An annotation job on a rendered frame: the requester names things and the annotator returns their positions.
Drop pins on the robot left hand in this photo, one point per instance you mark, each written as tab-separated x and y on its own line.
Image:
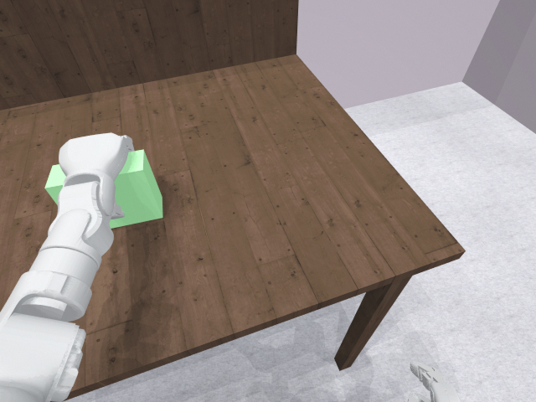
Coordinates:
103	152

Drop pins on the robot right hand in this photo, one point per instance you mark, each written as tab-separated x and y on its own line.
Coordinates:
433	380

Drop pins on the robot left forearm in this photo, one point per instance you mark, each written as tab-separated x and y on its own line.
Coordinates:
57	286

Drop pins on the table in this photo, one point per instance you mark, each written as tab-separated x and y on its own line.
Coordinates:
274	202

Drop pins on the sponge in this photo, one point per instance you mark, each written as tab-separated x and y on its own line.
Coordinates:
136	190

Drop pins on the left robot upper arm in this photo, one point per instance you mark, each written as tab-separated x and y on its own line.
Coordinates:
39	358

